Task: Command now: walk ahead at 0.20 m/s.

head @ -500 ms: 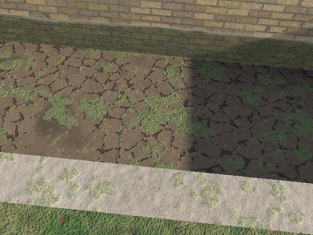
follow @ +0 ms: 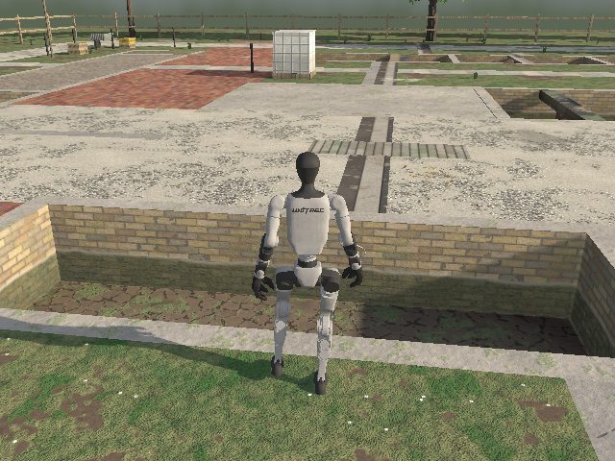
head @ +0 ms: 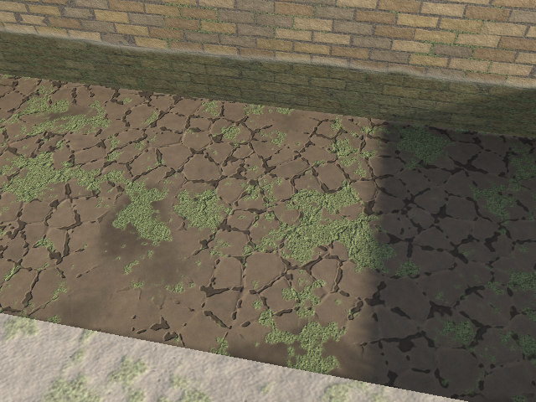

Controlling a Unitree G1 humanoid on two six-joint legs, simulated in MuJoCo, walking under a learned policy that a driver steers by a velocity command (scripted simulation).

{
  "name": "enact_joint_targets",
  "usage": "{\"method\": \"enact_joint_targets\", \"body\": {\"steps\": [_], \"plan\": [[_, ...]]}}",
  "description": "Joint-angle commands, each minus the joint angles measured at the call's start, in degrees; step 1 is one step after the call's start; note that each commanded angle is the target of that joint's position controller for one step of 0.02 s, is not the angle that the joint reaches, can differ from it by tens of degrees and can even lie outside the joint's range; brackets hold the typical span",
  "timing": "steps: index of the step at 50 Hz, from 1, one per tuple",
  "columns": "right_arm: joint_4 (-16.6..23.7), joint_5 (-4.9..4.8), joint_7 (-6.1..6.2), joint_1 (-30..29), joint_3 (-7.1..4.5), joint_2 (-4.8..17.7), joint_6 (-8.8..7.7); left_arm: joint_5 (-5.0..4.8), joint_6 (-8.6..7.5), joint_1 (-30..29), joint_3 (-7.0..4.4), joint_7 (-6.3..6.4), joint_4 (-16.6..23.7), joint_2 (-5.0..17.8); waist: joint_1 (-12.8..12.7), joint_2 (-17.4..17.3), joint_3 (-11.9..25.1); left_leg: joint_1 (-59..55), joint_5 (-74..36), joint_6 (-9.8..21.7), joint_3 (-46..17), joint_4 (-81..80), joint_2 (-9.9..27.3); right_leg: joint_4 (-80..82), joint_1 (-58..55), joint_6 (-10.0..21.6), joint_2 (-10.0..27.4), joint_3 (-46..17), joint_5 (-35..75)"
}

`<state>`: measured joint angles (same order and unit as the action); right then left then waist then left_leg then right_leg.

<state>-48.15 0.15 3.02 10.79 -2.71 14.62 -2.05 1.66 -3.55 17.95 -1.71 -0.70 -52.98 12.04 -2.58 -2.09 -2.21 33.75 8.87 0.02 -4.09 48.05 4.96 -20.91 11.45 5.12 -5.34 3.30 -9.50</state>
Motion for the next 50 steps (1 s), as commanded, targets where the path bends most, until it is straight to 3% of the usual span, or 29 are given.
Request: {"method": "enact_joint_targets", "body": {"steps": [1, 3, 5, 6, 7, 8, 9, 10, 11, 13, 19, 29, 40, 41, 43, 45, 47, 50], "plan": [[0.26, -0.11, -0.35, 5.45, 0.06, 1.58, 1.31, -0.8, 0.72, -2.87, -1.45, 1.05, 2.88, 8.23, 3.14, 5.87, 5.76, -13.72, -5.63, -0.35, 1.51, -5.97, -1.06, 2.5, 4.11, 6.75, 15.08, -6.15, 40.51], [0.78, 0.13, -0.47, 3.54, -0.02, 2.37, 2.28, -1.07, 1.71, -3.0, -1.02, 1.23, 2.05, 7.27, 2.97, 5.71, 4.31, -14.7, -3.55, 0.14, 1.07, -9.42, -1.0, 1.67, 3.93, 6.99, 15.66, -7.93, 31.57], [0.21, 0.8, -0.64, 4.57, 0.0, 2.32, 2.41, -2.06, 2.2, -3.32, -0.69, 1.27, 1.4, 6.14, 4.15, 4.89, 2.9, -18.59, -5.71, 1.24, 1.74, -16.45, -1.31, -0.72, 4.26, 6.14, 15.18, -9.23, 23.29], [-0.62, 1.26, -0.53, 6.08, -0.08, 3.11, 2.16, -2.25, 2.4, -1.11, -0.45, 1.43, 0.49, 5.19, 4.08, 2.63, 3.22, -23.11, -17.35, 2.04, 0.47, -21.85, -0.3, -2.26, 4.84, 3.74, 13.08, -8.84, 17.46], [-1.17, 1.03, -0.33, 7.4, -0.56, 5.51, 2.05, -1.53, 2.35, 3.58, -0.48, 1.66, -0.71, 4.56, 1.82, -1.08, 4.53, -27.62, -29.62, 3.28, -2.85, -21.98, 3.0, -4.79, 5.72, 1.13, 9.0, -7.5, 5.42], [-1.8, 0.51, -0.28, 5.16, -0.34, 5.38, 2.41, -1.55, 2.7, 11.2, -0.52, 1.75, -2.6, 3.26, -2.4, -7.73, 5.29, -29.01, -25.31, 6.99, -5.45, -20.66, 5.63, -3.59, 7.5, -1.02, 6.32, -6.77, -7.15], [-1.9, -0.24, -0.56, 2.55, 0.11, 3.11, 2.79, -1.53, 3.26, 9.7, -0.1, 2.11, -2.31, 2.32, -1.59, -8.87, 3.45, -25.51, -15.79, 7.41, -5.73, -22.29, 4.03, -1.58, 6.26, -1.87, 6.68, -6.1, -9.56], [-2.19, -0.61, -0.74, 1.07, 0.33, 1.61, 2.94, -1.49, 3.77, 6.43, -0.24, 2.39, -1.57, 3.31, -0.34, -6.16, 1.21, -23.46, -8.57, 5.99, -4.93, -23.87, 1.89, -0.05, 6.43, -2.18, 6.57, -5.81, -8.88], [-2.52, -0.44, -0.67, 0.71, 0.2, 1.95, 3.04, -1.66, 4.13, 4.35, -0.33, 2.77, -1.5, 3.58, 0.74, -2.63, 0.45, -23.92, -7.08, 4.69, -3.98, -24.22, 0.56, 0.03, 6.91, -2.43, 6.54, -5.22, -7.38], [-4.85, -0.25, -0.5, 3.35, -0.07, 2.63, 2.62, -1.6, 4.75, 4.21, -0.58, 2.93, -1.74, 3.67, 1.31, -0.34, 1.52, -25.74, -8.46, 3.84, -3.33, -24.14, -0.22, -0.12, 5.47, -2.85, 6.62, -4.94, -3.76], [-9.18, -0.6, -0.13, 4.97, -0.36, 1.2, 2.51, -2.11, 4.96, 5.43, -0.76, 3.23, -3.6, 2.18, 1.95, 1.87, 2.44, -28.23, -15.03, 4.08, -2.03, -22.89, -1.15, -0.5, 2.67, -3.48, 7.49, -4.6, 1.77], [-14.05, -0.51, -0.02, 7.07, -0.6, 0.0, 3.78, -2.22, 5.28, 8.95, -0.68, 3.58, -6.99, 0.97, 2.33, 2.6, -0.19, -28.22, -13.35, 3.48, -0.98, -23.43, -2.63, 0.17, 3.25, -4.05, 7.92, -4.36, 1.42], [-16.63, -0.41, 0.35, 8.81, -0.21, -1.23, 4.49, -2.12, 4.95, 11.87, -0.35, 3.71, -9.39, -0.4, 2.66, 2.86, -2.89, -27.48, -8.55, 2.69, -0.29, -24.82, -3.37, 2.36, 4.71, -3.79, 8.2, -4.53, -0.89], [-17.12, -0.3, 0.42, 9.75, 0.03, -1.98, 4.63, -1.96, 5.0, 12.85, -0.19, 3.78, -9.94, -1.08, 2.73, 3.07, -2.0, -27.99, -4.22, 2.64, 0.19, -25.14, -3.8, 3.18, 4.53, -3.59, 8.05, -4.45, -5.39], [-16.66, -0.55, 0.75, 8.62, 0.09, -1.87, 4.87, -2.2, 5.13, 13.28, -0.49, 4.15, -10.12, -0.33, 2.47, 3.94, -4.31, -25.33, 6.63, 2.51, 1.75, -23.75, -5.55, 5.26, 6.53, -2.22, 8.21, -5.55, -18.24], [-15.07, -0.97, 0.96, 6.06, -0.04, -1.43, 4.35, -2.68, 4.92, 13.15, -1.46, 4.69, -8.94, 2.58, 1.37, 7.04, -7.34, -17.87, 15.46, 2.61, 4.62, -18.09, -8.16, 8.94, 6.55, 1.35, 11.57, -11.12, -30.52], [-12.42, -1.12, 0.36, 1.6, 0.06, -1.46, 2.79, -2.73, 4.15, 12.35, -2.42, 5.07, -7.22, 5.56, 0.16, 9.66, -10.9, -6.96, 12.44, 2.83, 5.95, -10.55, -7.06, 12.52, 2.5, 4.83, 19.05, -19.59, -30.71], [-10.66, -1.26, -1.28, -0.01, 0.31, -1.66, 0.19, -2.36, 3.2, 13.57, -2.7, 4.8, -6.64, 4.15, -0.33, 9.21, -10.45, 1.58, 14.32, 3.7, 4.22, -3.48, -2.74, 8.55, -3.93, 7.11, 22.37, -20.37, -15.46]]}}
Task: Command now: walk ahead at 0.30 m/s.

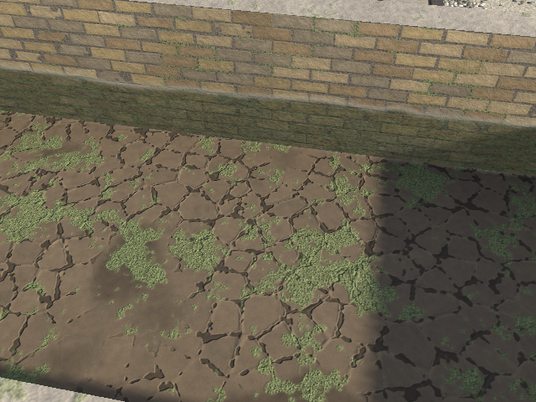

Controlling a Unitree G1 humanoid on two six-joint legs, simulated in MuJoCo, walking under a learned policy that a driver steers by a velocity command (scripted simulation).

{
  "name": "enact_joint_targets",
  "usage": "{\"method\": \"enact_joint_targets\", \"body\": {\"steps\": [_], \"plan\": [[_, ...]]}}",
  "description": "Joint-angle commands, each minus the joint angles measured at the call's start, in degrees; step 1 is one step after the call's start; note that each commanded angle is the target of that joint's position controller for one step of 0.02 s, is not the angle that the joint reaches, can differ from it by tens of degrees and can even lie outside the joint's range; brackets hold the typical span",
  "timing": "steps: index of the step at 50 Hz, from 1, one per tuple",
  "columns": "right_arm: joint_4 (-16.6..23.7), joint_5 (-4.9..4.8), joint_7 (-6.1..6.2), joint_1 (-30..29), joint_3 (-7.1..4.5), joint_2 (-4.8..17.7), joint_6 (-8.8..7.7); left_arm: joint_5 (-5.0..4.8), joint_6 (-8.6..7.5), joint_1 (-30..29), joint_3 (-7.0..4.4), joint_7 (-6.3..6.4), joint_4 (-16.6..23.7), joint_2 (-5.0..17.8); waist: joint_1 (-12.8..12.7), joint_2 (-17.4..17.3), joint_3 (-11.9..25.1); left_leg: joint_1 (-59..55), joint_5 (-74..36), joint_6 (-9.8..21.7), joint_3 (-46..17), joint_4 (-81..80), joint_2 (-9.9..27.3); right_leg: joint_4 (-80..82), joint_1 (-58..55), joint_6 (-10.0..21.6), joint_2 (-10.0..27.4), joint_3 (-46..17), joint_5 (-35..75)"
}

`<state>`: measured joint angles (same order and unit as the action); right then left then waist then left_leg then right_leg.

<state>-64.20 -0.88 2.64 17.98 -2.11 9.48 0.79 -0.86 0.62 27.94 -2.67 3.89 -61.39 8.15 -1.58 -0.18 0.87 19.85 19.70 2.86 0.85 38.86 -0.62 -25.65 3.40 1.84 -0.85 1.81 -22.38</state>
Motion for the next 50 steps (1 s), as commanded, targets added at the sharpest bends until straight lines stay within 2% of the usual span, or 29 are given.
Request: {"method": "enact_joint_targets", "body": {"steps": [1, 2, 4, 5, 6, 7, 8, 10, 12, 15, 19, 24, 26, 27, 28, 29, 30, 31, 32, 33, 35, 37, 39, 41, 43, 46, 48, 49, 50], "plan": [[6.46, -0.48, -1.34, -7.53, -0.09, 3.15, -3.45, -0.23, -0.88, 3.96, -1.55, -0.04, 1.74, 7.48, -1.03, 7.6, -13.2, 16.68, 4.44, 0.85, -0.75, 4.37, 3.73, 9.96, 2.41, 10.11, 17.19, -17.0, 5.0], [6.38, -0.74, -1.76, -6.36, -0.22, 3.57, -4.02, -0.43, -0.67, 3.77, -1.44, -0.26, 1.9, 7.14, -0.21, 7.08, -11.6, 13.19, 4.23, 1.03, 0.37, 0.44, 3.2, 7.35, 2.96, 9.29, 15.92, -14.73, 9.67], [2.19, -0.56, -1.94, 5.53, -1.21, 4.36, -4.64, -1.17, -0.6, 0.77, -1.55, -0.89, 3.02, 8.44, 5.45, 5.25, -6.01, -9.6, -7.29, 1.54, 3.52, -7.34, -1.25, 0.04, 14.39, 6.72, 10.77, -9.56, 18.56], [0.16, -0.11, -1.63, 14.24, -2.39, 7.57, -4.29, -1.27, -1.29, -1.53, -1.28, -1.15, 3.93, 8.06, 9.08, -0.03, -2.39, -19.98, -9.58, 3.37, -4.39, -9.66, 3.13, -12.4, 21.09, 4.14, 5.61, -4.74, 21.9], [-0.25, 0.05, -1.46, 20.68, -3.59, 12.51, -3.52, -1.0, -1.88, -1.24, -0.18, -1.05, 6.05, 4.58, 10.68, -14.94, 2.27, -27.91, -6.26, 11.23, -26.21, -19.21, 16.18, -35.04, 31.67, -0.61, -3.49, 1.94, 3.26], [0.58, 0.9, -1.45, 19.22, -2.45, 9.42, -3.73, -1.41, -3.01, -2.7, -0.34, -1.3, 7.15, 4.34, 10.01, -14.75, 2.01, -25.89, -3.29, 14.75, -38.62, -24.46, 21.35, -47.85, 36.97, -0.18, -3.63, -8.35, -9.46], [2.91, 0.69, -1.22, 13.54, -1.74, 7.39, -4.26, -2.64, -3.63, -4.46, -0.6, -1.58, 8.65, 5.49, 7.72, -9.94, -3.02, -21.74, -4.98, 13.77, -33.35, -23.58, 21.6, -52.49, 40.66, 0.69, -1.04, -10.77, -6.43], [4.73, 0.86, -1.48, 8.12, -0.4, 4.78, -4.52, -1.89, -3.88, -5.34, -0.94, -1.4, 9.01, 6.19, 4.82, -3.3, -5.28, -15.93, -9.07, 11.05, -22.82, -22.18, 18.23, -53.38, 41.01, 1.6, 2.8, -9.17, 1.13], [5.78, 1.4, -1.77, 5.49, 1.02, 2.22, -4.67, -1.04, -2.63, -3.34, -1.74, -1.56, 9.11, 6.55, 1.8, -3.76, -4.47, -9.56, -12.84, 8.52, -14.99, -22.25, 13.55, -48.38, 34.88, 1.49, 4.84, -7.44, 6.49], [4.62, 1.93, -1.37, 8.67, 0.98, 5.14, -4.67, -0.9, -1.06, -5.92, -1.53, -1.55, 11.23, 5.31, 0.96, -4.18, -5.88, -6.95, -19.62, 8.64, -11.75, -21.88, 12.7, -40.22, 34.74, 0.75, 5.8, -5.53, 10.26], [4.05, 1.97, -0.38, 9.24, 0.24, 7.76, -3.33, -0.07, -0.66, -14.5, -0.28, -2.22, 14.96, 4.87, 3.05, -5.05, -6.25, -8.64, -28.73, 7.38, -7.68, -18.86, 13.5, -23.43, 33.55, -0.29, 6.26, -3.55, 14.29], [3.84, 1.11, -0.66, 7.74, -0.51, 9.19, -2.5, -0.52, 0.27, -18.23, 0.4, -3.34, 18.33, 6.25, 3.58, -5.41, -8.47, -4.44, -18.2, 6.91, -4.71, -19.83, 14.76, -20.22, 26.23, 2.58, 4.14, -1.45, 8.03], [4.89, 1.08, -0.79, 5.63, -1.01, 9.84, -2.1, 0.08, 0.37, -14.86, 0.32, -3.57, 18.13, 6.8, 2.28, -5.48, -6.68, -5.64, -22.48, 6.11, -2.59, -15.55, 14.32, -18.66, 20.43, 3.57, 2.79, 0.14, 6.81], [5.31, 0.5, -0.74, 3.5, -1.21, 10.49, -2.06, 0.21, 0.36, -5.8, -0.81, -3.46, 15.29, 8.0, -1.86, -5.29, -3.07, -3.59, -26.74, 4.3, 0.51, -8.87, 11.65, -15.51, 9.6, 4.5, 0.29, 1.74, 10.5], [6.07, -0.17, -0.93, 1.54, -1.0, 9.82, -1.9, -0.04, 0.08, 4.32, -2.57, -3.31, 12.93, 11.54, -6.95, 0.83, 0.47, -1.27, -25.63, 1.2, 3.87, 5.86, 7.64, -7.56, 0.2, 7.3, 3.05, -4.88, 16.56], [9.06, 0.75, -1.01, 1.95, -0.25, 7.64, -2.86, 1.1, -0.02, 7.59, -3.55, -3.05, 12.52, 17.61, -5.36, 15.35, 3.71, 11.09, -4.82, -3.33, 5.96, 31.67, -2.36, 1.47, -8.45, 15.24, 13.45, -28.43, 21.26], [11.93, 0.57, -1.42, 2.2, -0.23, 7.0, -4.13, 2.76, -0.49, 3.29, -2.61, -3.61, 15.0, 16.5, -2.65, 20.38, 9.87, 18.77, 11.22, -3.25, -5.01, 39.43, -5.46, 8.93, -9.21, 20.23, 18.49, -44.01, 15.09], [13.58, 0.22, -1.02, -0.83, -0.9, 10.0, -4.57, 3.4, -1.07, -6.19, -2.0, -3.37, 19.71, 14.52, -0.71, 14.68, 2.37, 19.99, 7.81, -3.37, -6.83, 41.65, -2.42, 7.99, 1.83, 19.13, 18.38, -37.42, 21.63], [15.02, 0.39, -0.37, -2.14, -1.05, 10.25, -3.99, 2.94, -1.09, -11.23, -1.5, -3.08, 22.89, 12.85, 0.79, 9.04, 0.35, 17.37, 5.72, -4.02, -5.74, 43.52, -0.81, 6.02, 8.51, 17.68, 15.73, -28.96, 28.66], [15.42, 2.12, 0.68, -0.54, -0.81, 9.48, -3.06, 3.18, -1.08, -14.06, -0.88, -3.51, 24.32, 11.9, 2.28, 5.45, 0.97, 12.58, 4.42, -4.73, -5.27, 42.17, 0.1, 4.76, 13.94, 15.97, 13.34, -23.6, 34.76], [19.64, 4.41, 1.63, -1.05, -0.46, 9.51, -1.09, 3.76, -0.69, -15.89, 0.66, -3.3, 26.64, 9.2, 4.86, 4.11, 1.88, 7.15, 3.56, -5.71, -5.44, 34.31, 1.16, 3.48, 18.56, 14.35, 9.48, -18.27, 42.34], [24.23, 4.97, 1.72, -4.14, 0.58, 8.3, 0.15, 3.76, 0.33, -13.13, 0.8, -2.45, 27.55, 9.95, 4.86, 3.52, 3.93, 6.29, 3.64, -6.58, -5.67, 22.38, 0.92, 3.09, 14.16, 14.06, 8.64, -18.51, 45.34], [28.06, 5.03, 1.27, -8.19, 2.62, 5.75, 0.62, 3.61, 2.2, -12.89, 0.74, -1.74, 29.14, 11.21, 3.85, 3.45, 5.66, 4.03, 1.08, -6.69, -5.84, 7.82, 0.79, 1.85, 10.2, 11.7, 7.38, -19.01, 41.74], [30.63, 4.02, -0.26, -11.22, 3.2, 7.2, 0.64, 3.84, 3.75, -14.32, 0.98, -1.42, 31.33, 12.94, 2.48, 5.94, 8.24, 2.53, -3.3, -6.14, -5.83, 4.23, -0.35, 3.64, 6.71, 11.14, 8.26, -23.92, 31.75], [33.11, 3.43, -1.28, -14.91, 3.63, 8.72, -0.08, 2.81, 4.61, -17.22, 1.2, -1.37, 34.27, 13.57, 0.97, 5.52, 5.73, 1.25, -6.07, -5.41, -6.21, -1.15, 0.25, 6.46, 8.64, 10.24, 8.24, -27.73, 15.12], [36.08, 6.04, -2.44, -14.9, 5.22, 6.73, -0.45, 2.78, 5.0, -22.09, 3.02, -1.79, 37.48, 11.78, 3.09, 5.65, 3.66, -8.57, -10.1, -4.51, -3.47, -7.78, 0.81, 6.47, 16.05, 7.74, 5.42, -28.09, 7.86], [36.75, 7.09, -3.0, -13.65, 4.81, 9.58, -0.78, 2.53, 4.26, -19.67, 4.0, -2.27, 38.08, 10.56, 1.69, -0.04, 7.14, -18.4, -17.32, -1.19, -4.67, -8.34, 5.86, 2.58, 20.23, 5.14, 1.98, -25.8, 1.54], [37.36, 6.81, -3.31, -16.13, 4.49, 10.92, -0.6, 1.56, 4.11, -18.8, 4.26, -3.03, 38.34, 10.65, 0.82, -6.29, 5.88, -17.26, -8.11, 1.06, -7.44, -10.76, 6.71, 1.85, 22.73, 3.05, -0.39, -21.24, -1.89], [38.7, 6.55, -3.33, -18.03, 4.53, 10.88, -0.31, 1.16, 3.81, -20.69, 4.23, -3.6, 38.96, 11.59, 1.29, -7.77, 2.73, -14.37, -0.83, 1.93, -10.01, -14.94, 7.71, -0.24, 23.34, 1.64, -1.1, -18.92, -1.31]]}}
Over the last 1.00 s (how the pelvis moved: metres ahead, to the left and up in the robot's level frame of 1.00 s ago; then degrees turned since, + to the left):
0.11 0.03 -0.01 0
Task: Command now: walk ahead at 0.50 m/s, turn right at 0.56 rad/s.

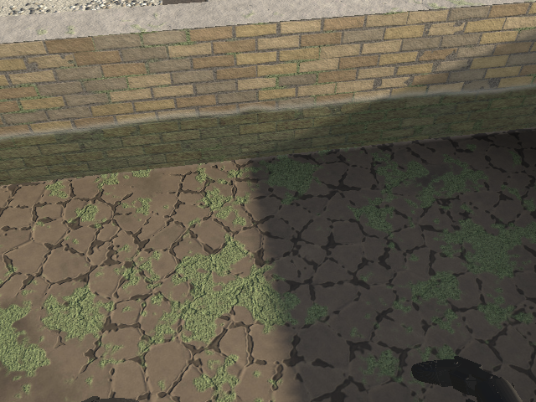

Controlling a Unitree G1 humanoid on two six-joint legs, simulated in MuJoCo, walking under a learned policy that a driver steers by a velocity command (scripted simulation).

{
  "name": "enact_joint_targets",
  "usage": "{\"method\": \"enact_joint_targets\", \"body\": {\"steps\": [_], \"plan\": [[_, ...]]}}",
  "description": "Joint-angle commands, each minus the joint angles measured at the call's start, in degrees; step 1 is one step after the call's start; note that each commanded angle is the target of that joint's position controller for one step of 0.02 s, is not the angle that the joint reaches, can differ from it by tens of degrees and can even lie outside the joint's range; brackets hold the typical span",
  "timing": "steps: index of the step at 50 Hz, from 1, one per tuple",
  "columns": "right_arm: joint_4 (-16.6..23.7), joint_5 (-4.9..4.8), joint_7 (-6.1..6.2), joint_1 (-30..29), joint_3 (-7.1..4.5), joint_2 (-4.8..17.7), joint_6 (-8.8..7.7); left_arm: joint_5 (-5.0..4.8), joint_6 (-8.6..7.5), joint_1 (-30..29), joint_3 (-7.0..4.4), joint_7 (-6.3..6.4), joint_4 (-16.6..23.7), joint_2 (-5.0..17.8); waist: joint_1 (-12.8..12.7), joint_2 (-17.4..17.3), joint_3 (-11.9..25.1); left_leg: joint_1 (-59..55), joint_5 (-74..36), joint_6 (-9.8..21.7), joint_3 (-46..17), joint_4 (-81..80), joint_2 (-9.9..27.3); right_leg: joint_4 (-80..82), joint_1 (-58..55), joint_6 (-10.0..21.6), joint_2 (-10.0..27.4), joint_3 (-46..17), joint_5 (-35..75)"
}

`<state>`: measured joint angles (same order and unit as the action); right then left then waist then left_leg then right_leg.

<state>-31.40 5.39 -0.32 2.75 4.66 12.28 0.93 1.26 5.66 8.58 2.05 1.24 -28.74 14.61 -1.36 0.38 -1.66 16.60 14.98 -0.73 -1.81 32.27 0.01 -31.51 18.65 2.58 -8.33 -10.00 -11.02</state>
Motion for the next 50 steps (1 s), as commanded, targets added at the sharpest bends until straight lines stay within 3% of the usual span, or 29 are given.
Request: {"method": "enact_joint_targets", "body": {"steps": [1, 4, 6, 9, 11, 12, 14, 16, 20, 24, 25, 27, 32, 34, 50], "plan": [[6.78, 0.3, -0.18, -3.82, -2.05, 8.27, -0.48, -0.84, -1.79, -4.13, -0.56, -1.3, 7.46, 5.51, 1.29, -8.46, 4.13, -9.21, 7.33, 6.11, -8.67, -10.83, 7.97, 3.34, 7.7, 0.43, 6.11, -5.12, -10.67], [7.73, -0.81, 0.2, -4.52, -1.36, 7.95, -0.6, 0.5, -2.82, -5.94, 0.41, -2.36, 8.58, 4.31, 0.38, -4.88, 2.24, -5.09, 9.54, 6.22, -9.02, -13.52, 8.32, 2.77, 4.03, -0.34, 7.09, -3.05, -7.86], [7.63, -1.52, 0.75, -3.33, -1.38, 8.41, -0.68, 0.76, -3.1, -5.12, 1.11, -2.28, 8.08, 3.3, 0.02, -3.07, 1.98, -7.78, 8.35, 6.6, -8.1, -13.63, 8.05, 3.41, 5.03, 0.28, 8.05, -2.61, -8.92], [7.96, -1.63, 0.52, -2.63, -1.1, 8.22, -0.86, 0.86, -3.61, -6.49, 1.49, -2.97, 7.85, 4.09, 0.58, 1.67, 2.23, -10.85, 5.59, 5.91, -5.04, -11.97, 6.36, 6.42, 5.65, 0.64, 9.0, -4.16, -8.9], [8.63, -1.19, 0.13, -2.17, -1.04, 8.24, -0.91, 0.94, -3.59, -8.44, 1.84, -3.31, 8.39, 4.63, 1.53, 2.72, 2.66, -12.28, 2.93, 5.38, -3.0, -10.39, 5.27, 7.49, 5.98, 0.78, 9.17, -5.22, -7.75], [10.13, -0.62, -0.57, -4.51, -0.28, 7.53, -0.8, 1.58, -3.96, -9.51, 2.49, -3.94, 9.47, 3.42, 0.3, 2.44, 0.72, -11.28, -3.87, 5.71, -3.45, -10.3, 5.92, 6.56, 6.19, 0.78, 9.42, -4.74, -1.15], [10.03, -0.13, -0.94, -2.55, -0.35, 8.1, -0.68, 2.1, -4.34, -9.37, 2.68, -4.11, 9.2, 4.36, 0.84, 2.35, 6.37, -14.11, -8.43, 5.54, -2.47, -8.6, 5.69, 5.61, 2.69, 0.9, 9.76, -5.13, 4.89], [10.4, -0.15, -1.11, -2.24, -0.43, 9.15, -0.87, 2.49, -4.46, -10.68, 2.91, -4.09, 9.57, 4.76, 1.2, 1.72, 8.4, -15.05, -9.25, 4.43, -1.61, -7.98, 5.26, 5.32, 0.8, 1.22, 9.82, -5.51, 8.54], [11.35, -0.19, -1.07, -2.47, 0.07, 9.53, -1.46, 2.32, -4.26, -12.1, 3.25, -3.62, 9.77, 5.5, 1.11, 0.44, 10.7, -15.51, -12.29, 3.47, -1.0, -7.45, 5.47, 4.88, -1.74, 1.17, 10.36, -6.05, 12.72], [12.14, -0.18, -0.9, -2.38, 0.35, 9.51, -1.15, 2.42, -4.43, -12.96, 3.51, -3.66, 9.53, 5.81, 1.36, 0.37, 10.64, -16.16, -12.8, 3.05, -0.73, -7.47, 5.6, 5.44, -2.03, 1.16, 10.52, -6.33, 14.9], [12.22, -0.78, -0.63, -1.16, 0.26, 10.18, -0.79, 2.01, -4.51, -12.04, 3.48, -3.59, 9.41, 5.88, 1.79, 0.25, 9.61, -16.32, -15.05, 3.12, -1.15, -6.8, 5.72, 4.55, -1.92, 1.04, 10.55, -5.89, 20.05], [12.4, -0.6, -0.39, -0.62, 0.34, 10.04, -0.4, 2.08, -4.8, -11.79, 3.46, -3.46, 9.17, 6.26, 1.82, 0.53, 11.08, -16.97, -15.44, 2.98, -1.0, -6.36, 5.81, 4.32, -2.92, 0.96, 10.8, -5.73, 23.13], [13.58, -0.59, -0.39, -1.92, 0.5, 9.79, -0.07, 2.16, -4.89, -13.17, 3.61, -3.59, 9.65, 6.3, 1.74, -0.18, 10.55, -15.97, -13.75, 2.39, -1.12, -7.02, 6.02, 4.82, -3.17, 0.62, 10.94, -5.67, 21.7], [14.02, -0.37, -0.64, -1.98, 0.72, 9.37, 0.23, 2.72, -4.87, -13.09, 3.9, -3.54, 9.59, 6.06, 1.68, 0.24, 10.47, -15.8, -13.72, 2.17, -1.48, -7.14, 6.07, 5.19, -3.09, 0.64, 10.94, -5.61, 21.73], [14.5, -0.59, -0.44, -1.44, 0.97, 9.18, 0.8, 2.82, -5.11, -12.59, 4.36, -3.23, 8.76, 5.98, 1.64, -0.32, 9.61, -14.57, -10.04, 2.24, -2.7, -9.64, 6.42, 7.19, -3.46, 0.15, 11.38, -4.9, 17.21]]}}
Over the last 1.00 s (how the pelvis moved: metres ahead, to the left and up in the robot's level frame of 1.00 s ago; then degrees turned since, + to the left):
0.21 -0.03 0.00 -20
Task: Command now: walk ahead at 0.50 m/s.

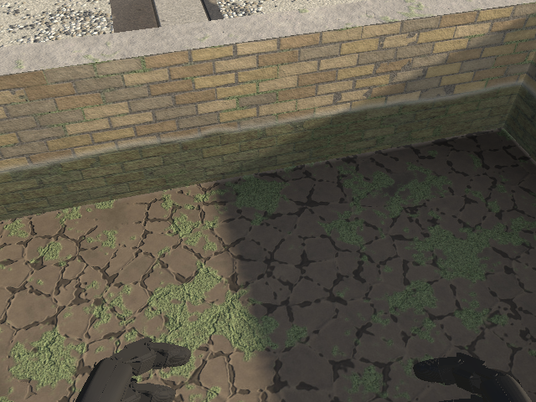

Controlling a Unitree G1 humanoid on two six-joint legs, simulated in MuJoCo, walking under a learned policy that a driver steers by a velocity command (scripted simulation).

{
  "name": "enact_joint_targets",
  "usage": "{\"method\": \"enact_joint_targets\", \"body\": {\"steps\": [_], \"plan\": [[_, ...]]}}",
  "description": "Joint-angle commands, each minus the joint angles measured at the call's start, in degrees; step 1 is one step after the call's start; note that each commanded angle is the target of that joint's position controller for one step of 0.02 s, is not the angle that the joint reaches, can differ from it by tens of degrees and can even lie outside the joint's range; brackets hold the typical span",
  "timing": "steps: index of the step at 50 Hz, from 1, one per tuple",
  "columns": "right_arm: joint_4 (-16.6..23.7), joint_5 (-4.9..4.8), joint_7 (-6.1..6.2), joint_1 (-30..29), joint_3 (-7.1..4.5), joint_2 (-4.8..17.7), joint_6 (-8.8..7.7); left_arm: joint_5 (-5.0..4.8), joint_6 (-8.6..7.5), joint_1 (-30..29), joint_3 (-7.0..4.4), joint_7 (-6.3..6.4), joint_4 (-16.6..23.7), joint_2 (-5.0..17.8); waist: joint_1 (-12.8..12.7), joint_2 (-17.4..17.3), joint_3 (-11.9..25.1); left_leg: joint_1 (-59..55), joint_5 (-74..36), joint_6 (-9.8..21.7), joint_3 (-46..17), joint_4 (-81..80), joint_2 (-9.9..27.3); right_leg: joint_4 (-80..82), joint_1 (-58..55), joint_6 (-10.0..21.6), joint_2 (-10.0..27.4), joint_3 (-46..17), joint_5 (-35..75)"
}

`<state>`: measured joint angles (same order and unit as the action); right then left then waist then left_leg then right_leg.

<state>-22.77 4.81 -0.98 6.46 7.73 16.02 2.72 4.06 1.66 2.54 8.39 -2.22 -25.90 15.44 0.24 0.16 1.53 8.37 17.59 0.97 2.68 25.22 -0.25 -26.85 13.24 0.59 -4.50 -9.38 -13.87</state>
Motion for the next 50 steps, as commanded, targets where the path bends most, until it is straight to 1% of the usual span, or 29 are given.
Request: {"method": "enact_joint_targets", "body": {"steps": [1, 19, 50], "plan": [[5.85, -0.02, 0.22, -5.1, -2.08, 5.39, -0.96, 0.02, -1.1, -6.49, -1.96, 0.25, 5.86, 5.09, 0.04, -0.09, 6.34, -6.29, -12.47, 0.56, -7.25, -2.73, 6.67, 2.64, 1.94, 2.12, 7.56, -5.48, 19.85], [4.99, 0.03, 0.26, -4.39, -1.92, 4.87, -0.63, 0.13, -1.01, -5.37, -1.74, 0.61, 5.22, 4.41, 0.15, 0.0, 5.46, -5.96, -11.25, 0.98, -8.06, -4.39, 6.44, 4.13, 1.62, 1.82, 7.76, -4.9, 17.75], [2.98, 0.17, 0.32, -3.52, -1.68, 4.32, -0.3, 0.35, -0.88, -3.78, -1.56, 1.21, 4.48, 3.62, 0.28, 0.03, 4.89, -6.58, -13.05, 1.44, -9.07, -6.23, 5.94, 6.01, 0.47, 1.38, 8.03, -4.12, 17.37]]}}
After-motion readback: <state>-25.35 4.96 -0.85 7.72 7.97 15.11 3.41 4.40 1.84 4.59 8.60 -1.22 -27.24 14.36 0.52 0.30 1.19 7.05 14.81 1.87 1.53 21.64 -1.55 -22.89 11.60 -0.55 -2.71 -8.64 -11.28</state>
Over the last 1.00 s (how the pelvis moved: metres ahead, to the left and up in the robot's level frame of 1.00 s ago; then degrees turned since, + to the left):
0.07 0.02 0.01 -4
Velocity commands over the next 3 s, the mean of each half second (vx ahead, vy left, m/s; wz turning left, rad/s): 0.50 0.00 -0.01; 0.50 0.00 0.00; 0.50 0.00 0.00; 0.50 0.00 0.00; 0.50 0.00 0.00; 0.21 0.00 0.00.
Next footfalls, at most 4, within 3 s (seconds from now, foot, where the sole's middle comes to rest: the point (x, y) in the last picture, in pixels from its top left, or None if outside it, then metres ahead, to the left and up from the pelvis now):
none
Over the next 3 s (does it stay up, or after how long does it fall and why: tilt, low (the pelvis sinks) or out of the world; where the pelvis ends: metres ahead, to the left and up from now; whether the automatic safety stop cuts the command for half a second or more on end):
stays up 0.00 0.01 0.01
